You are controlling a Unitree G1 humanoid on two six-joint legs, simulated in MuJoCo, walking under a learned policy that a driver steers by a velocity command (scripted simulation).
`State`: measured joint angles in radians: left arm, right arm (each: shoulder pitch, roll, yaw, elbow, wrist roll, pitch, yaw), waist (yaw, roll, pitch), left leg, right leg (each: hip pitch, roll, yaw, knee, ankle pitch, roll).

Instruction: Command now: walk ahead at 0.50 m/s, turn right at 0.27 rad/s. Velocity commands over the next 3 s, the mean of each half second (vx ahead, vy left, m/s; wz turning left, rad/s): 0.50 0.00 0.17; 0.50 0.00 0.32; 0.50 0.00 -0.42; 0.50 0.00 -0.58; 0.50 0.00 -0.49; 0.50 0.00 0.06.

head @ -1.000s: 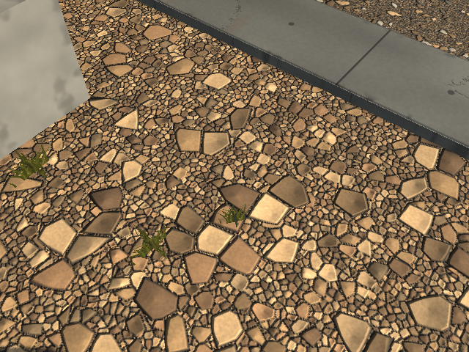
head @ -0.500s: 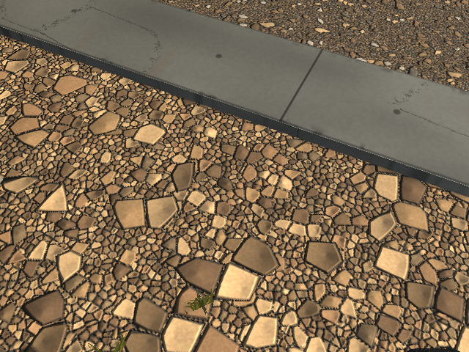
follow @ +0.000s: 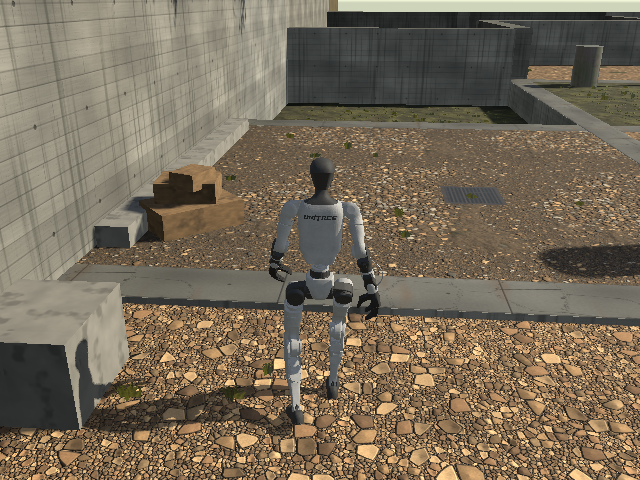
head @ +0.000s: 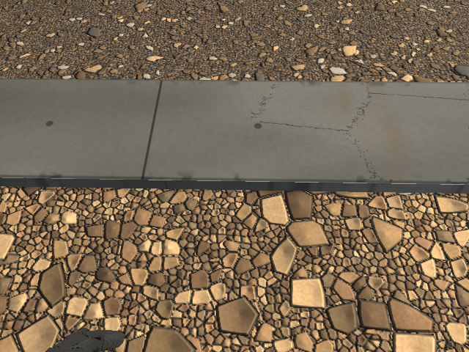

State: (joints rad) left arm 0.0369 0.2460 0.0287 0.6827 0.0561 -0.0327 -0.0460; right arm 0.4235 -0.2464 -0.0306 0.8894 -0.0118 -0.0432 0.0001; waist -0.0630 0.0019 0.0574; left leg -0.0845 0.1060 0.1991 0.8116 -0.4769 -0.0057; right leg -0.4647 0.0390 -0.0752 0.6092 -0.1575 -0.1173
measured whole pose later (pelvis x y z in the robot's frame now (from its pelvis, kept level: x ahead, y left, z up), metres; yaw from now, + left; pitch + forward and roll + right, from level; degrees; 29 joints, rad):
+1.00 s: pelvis +0.54 +0.09 +0.01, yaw +19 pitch +1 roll +1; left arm 0.09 0.25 0.01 0.76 0.03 -0.04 -0.03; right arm 0.39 -0.27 -0.05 0.89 -0.02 -0.07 0.00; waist -0.06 -0.03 0.04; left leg 0.10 -0.13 -0.07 0.21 -0.32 0.10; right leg -0.56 -0.05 -0.05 0.59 -0.06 -0.04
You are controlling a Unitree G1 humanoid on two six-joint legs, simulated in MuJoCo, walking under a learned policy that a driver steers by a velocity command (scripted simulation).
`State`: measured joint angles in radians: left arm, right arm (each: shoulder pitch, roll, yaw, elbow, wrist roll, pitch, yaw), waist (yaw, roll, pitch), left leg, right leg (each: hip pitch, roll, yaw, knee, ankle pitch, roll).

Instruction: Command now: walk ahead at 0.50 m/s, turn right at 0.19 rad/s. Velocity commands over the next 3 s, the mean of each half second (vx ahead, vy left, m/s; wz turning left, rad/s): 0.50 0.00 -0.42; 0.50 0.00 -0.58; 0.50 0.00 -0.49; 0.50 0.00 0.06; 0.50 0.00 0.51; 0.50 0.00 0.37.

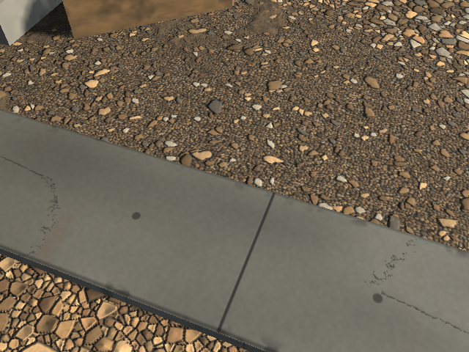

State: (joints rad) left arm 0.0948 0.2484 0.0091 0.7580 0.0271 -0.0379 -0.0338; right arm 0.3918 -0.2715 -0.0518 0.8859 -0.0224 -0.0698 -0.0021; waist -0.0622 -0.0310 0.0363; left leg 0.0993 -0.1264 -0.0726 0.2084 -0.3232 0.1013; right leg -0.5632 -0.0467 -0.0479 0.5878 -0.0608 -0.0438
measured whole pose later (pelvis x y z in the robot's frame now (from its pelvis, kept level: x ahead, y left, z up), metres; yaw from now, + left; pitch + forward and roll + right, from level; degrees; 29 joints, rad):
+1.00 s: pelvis +0.48 -0.12 +0.02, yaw -33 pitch -2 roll +1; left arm 0.31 0.32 0.08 0.76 0.01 0.04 -0.04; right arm 0.14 -0.29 -0.06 0.79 -0.04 0.02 0.02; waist 0.07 0.03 0.03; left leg -0.31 0.08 0.07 1.09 -0.59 0.00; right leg -0.36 0.04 -0.10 0.78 -0.38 -0.13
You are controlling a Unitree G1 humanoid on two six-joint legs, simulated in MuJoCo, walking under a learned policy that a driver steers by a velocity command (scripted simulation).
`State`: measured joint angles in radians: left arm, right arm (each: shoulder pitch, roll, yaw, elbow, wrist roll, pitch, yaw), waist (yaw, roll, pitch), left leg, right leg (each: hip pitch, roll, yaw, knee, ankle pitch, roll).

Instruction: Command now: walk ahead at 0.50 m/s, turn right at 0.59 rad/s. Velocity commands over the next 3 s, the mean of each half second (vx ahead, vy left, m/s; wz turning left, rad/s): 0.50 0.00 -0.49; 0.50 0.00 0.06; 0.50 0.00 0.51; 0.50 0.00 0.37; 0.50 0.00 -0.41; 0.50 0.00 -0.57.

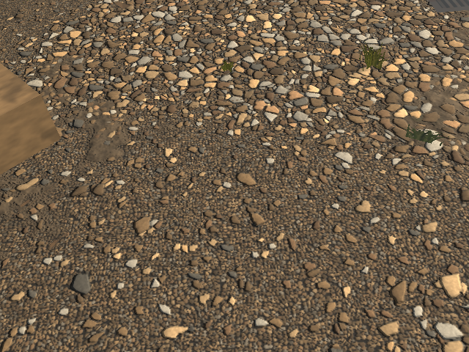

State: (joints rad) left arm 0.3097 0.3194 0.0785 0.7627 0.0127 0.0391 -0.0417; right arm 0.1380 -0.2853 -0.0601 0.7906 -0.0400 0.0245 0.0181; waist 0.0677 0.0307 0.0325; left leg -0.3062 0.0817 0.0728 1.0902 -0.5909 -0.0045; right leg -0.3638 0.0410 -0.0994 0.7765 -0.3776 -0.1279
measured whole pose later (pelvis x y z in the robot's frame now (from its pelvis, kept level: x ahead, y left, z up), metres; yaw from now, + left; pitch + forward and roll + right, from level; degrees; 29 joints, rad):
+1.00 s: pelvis +0.59 -0.08 +0.02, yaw -10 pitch +1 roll +1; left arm 0.04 0.22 0.00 0.75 0.05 -0.08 -0.01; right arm 0.44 -0.24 -0.04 0.92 0.00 -0.05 0.00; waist -0.07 0.01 0.04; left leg -0.20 -0.04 -0.02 0.92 -0.46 0.08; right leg -0.41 0.00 -0.07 0.55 -0.17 -0.06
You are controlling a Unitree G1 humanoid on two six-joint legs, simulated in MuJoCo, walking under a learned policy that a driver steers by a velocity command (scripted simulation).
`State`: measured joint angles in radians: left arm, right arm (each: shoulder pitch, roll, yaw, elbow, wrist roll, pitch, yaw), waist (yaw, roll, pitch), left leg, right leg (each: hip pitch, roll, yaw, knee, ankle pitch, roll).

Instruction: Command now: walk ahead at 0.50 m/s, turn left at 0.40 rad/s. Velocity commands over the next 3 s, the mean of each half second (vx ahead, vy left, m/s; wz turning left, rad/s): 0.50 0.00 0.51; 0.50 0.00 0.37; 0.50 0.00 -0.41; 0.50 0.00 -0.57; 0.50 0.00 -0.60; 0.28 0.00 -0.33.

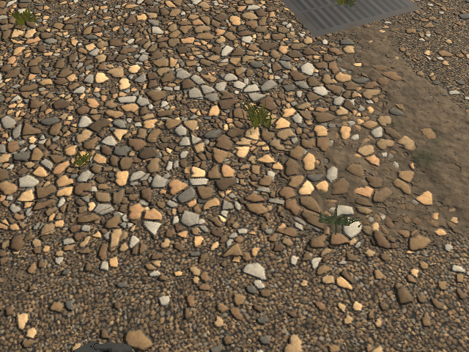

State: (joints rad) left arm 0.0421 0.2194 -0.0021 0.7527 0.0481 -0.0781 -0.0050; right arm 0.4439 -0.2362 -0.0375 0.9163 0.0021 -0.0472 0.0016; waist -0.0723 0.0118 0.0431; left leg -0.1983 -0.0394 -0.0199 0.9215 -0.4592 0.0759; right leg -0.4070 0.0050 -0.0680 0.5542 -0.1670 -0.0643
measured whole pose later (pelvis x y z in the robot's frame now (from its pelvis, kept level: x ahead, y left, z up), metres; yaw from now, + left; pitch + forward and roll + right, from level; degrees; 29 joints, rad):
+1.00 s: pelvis +0.52 +0.14 -0.01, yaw +27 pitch +1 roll +1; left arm 0.07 0.24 0.02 0.73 0.03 -0.05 -0.03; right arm 0.44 -0.28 -0.06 0.87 -0.03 -0.06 -0.01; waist -0.07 -0.01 0.03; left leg 0.10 -0.12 -0.10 0.35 -0.43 0.10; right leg -0.47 0.01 -0.06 0.52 -0.11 -0.09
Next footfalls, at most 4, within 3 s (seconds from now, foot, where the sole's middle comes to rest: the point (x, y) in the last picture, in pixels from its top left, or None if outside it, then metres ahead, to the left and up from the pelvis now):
0.46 left None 0.36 0.15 -0.77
1.00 right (188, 273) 0.71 0.14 -0.77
1.54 left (111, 219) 0.93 0.40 -0.77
2.06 right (176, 154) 1.20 0.18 -0.77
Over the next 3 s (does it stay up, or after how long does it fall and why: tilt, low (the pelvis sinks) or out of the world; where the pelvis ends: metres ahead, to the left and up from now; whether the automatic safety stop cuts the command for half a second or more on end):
stays up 1.47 0.16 0.01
